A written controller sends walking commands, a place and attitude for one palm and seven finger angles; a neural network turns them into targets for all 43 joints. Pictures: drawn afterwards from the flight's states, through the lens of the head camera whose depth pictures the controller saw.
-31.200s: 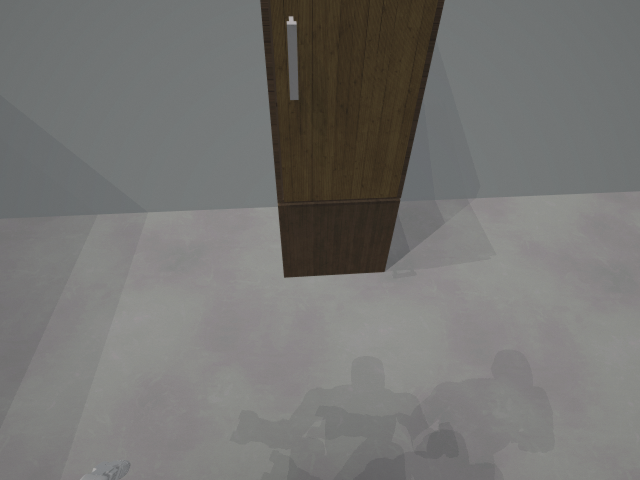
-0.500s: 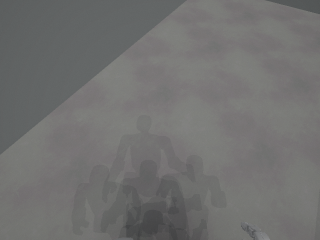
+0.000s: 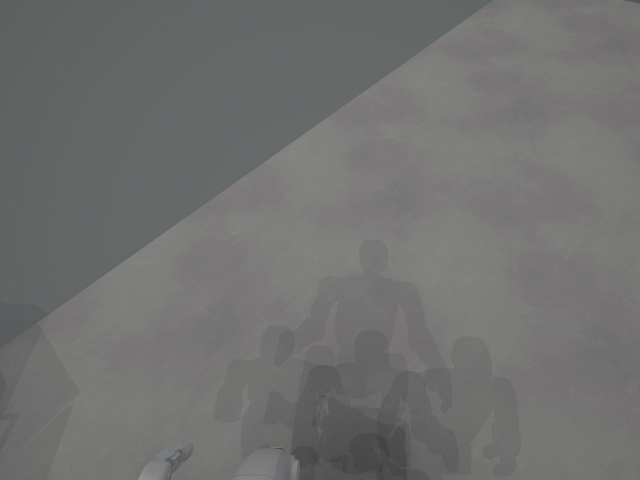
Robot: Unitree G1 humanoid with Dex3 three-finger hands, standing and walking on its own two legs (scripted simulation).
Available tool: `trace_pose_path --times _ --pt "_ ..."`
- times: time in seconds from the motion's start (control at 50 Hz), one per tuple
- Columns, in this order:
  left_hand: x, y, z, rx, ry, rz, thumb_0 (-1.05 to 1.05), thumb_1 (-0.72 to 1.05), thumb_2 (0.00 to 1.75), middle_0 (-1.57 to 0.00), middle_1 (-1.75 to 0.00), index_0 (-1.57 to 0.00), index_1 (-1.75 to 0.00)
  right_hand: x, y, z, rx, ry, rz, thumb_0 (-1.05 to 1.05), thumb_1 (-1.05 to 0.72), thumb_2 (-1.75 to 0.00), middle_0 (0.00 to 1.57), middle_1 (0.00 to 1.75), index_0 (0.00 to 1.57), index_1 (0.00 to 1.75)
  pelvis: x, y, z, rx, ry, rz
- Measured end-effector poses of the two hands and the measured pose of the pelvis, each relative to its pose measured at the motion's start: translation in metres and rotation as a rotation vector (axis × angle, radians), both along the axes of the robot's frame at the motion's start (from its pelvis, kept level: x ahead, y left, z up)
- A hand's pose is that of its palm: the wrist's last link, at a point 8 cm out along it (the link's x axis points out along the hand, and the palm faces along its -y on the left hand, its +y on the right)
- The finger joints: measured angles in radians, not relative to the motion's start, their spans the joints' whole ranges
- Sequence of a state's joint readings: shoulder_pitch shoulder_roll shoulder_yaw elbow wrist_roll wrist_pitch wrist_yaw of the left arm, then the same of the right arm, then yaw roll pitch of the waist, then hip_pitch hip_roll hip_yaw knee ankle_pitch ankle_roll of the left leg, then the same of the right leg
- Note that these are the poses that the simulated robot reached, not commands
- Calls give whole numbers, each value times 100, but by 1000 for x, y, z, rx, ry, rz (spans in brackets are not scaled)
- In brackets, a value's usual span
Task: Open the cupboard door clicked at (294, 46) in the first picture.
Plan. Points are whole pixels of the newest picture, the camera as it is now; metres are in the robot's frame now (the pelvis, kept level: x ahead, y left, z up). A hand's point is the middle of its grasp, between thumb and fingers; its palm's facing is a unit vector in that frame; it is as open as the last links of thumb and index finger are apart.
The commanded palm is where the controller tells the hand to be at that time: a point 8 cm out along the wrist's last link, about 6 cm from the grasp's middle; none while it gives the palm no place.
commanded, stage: turn to face it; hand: left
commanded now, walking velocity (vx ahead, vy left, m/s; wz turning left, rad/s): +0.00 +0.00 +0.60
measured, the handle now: out of the picture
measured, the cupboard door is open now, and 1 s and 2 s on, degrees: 44 44 44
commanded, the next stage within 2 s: none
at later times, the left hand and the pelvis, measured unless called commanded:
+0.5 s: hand out of the picture -0.02 +0.25 -0.17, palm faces +0.35 -0.89 -0.27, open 7.4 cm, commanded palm none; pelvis -0.01 +0.02 +0.00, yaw +18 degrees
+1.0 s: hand out of the picture -0.07 +0.18 -0.16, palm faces +0.62 -0.74 -0.24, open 7.3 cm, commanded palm none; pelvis +0.00 -0.02 +0.00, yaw +39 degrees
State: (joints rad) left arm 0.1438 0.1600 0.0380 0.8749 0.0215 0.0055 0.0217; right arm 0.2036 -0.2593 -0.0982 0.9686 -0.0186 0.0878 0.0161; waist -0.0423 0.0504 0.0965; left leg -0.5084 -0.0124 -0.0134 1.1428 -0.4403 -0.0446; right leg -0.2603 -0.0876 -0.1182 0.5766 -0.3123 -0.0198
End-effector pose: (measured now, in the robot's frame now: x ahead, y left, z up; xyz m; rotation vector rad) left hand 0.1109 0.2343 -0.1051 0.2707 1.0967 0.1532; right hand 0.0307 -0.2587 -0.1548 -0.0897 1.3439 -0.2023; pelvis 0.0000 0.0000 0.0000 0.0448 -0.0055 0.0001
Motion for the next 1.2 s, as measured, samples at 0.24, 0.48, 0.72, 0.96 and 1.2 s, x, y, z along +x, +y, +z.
trace_pose_path --times 0.24,0.48,0.72,0.96,1.2 --pt "-95 19 -21 -48 90 247 0 91 90 -20 -30 -21 -30 78 18 19 -36 -58 247 0 -92 -90 20 30 19 30 -5 2 1 -2 3 185" --pt "-155 55 -31 -50 158 427 1 91 90 -20 -30 -20 -30 126 68 29 -55 -175 434 0 -91 -90 20 30 20 30 -12 18 -4 -39 11 311" --pt "-145 10 -11 6 45 503 1 91 90 -20 -30 -20 -30 136 44 -3 17 -77 508 0 -91 -90 20 30 20 30 -3 -20 -8 -20 5 459" --pt "-197 -28 -16 -74 90 701 1 92 90 -20 -30 -21 -30 175 67 17 -10 -38 689 0 -91 -90 20 30 19 30 4 -22 4 -4 10 643" --pt "-269 -10 -41 -112 150 896 1 91 90 -20 -30 -20 -30 203 148 29 -30 -184 901 0 -91 -90 20 30 20 30 -11 0 -7 -43 4 790"
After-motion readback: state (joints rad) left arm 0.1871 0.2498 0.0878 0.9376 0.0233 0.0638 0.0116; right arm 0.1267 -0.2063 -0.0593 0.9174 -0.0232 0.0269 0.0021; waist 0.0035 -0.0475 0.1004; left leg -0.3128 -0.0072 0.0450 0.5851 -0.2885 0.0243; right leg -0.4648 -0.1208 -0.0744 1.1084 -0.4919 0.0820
